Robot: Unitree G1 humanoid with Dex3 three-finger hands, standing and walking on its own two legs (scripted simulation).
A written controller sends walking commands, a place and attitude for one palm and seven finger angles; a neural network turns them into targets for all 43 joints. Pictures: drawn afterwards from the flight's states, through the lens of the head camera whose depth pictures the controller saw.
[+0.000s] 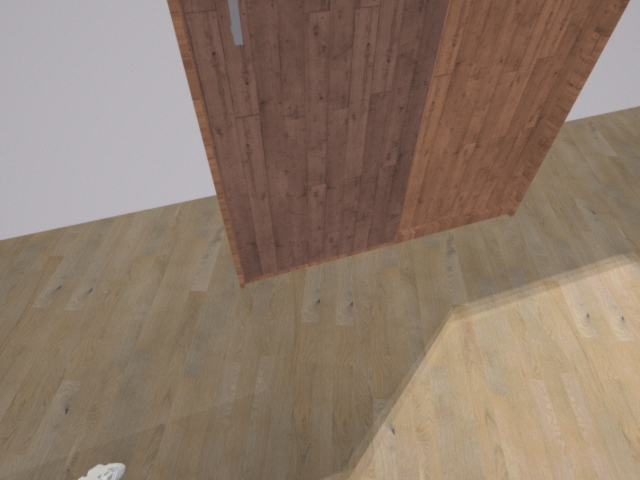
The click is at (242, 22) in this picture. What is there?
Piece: wardrobe's sliding door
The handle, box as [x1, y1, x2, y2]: [228, 0, 242, 44]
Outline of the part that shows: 228,0 232,25 230,26 235,44 242,44 237,1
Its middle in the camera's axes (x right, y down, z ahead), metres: -0.18 -0.48 +0.74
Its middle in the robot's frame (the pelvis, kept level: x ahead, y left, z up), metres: +0.90 +0.23 +0.24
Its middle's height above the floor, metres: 1.01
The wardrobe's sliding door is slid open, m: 0.00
